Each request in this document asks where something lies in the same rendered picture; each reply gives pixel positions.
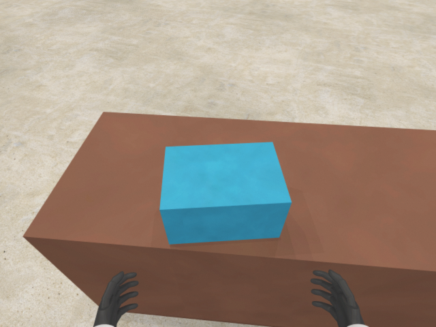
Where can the pedestal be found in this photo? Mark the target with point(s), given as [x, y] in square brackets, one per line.
[363, 205]

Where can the robot left hand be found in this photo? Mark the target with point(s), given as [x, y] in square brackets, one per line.
[108, 311]

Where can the carton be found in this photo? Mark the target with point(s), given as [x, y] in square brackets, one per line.
[221, 192]

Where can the robot right hand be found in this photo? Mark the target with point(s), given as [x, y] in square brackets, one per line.
[344, 308]

